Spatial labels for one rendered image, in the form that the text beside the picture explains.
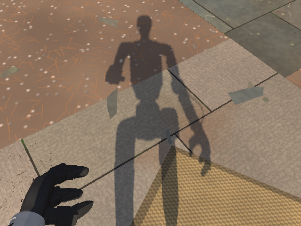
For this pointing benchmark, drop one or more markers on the left robot forearm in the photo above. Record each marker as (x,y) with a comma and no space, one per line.
(27,218)

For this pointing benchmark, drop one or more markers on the robot left hand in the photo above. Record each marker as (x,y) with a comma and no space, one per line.
(43,196)

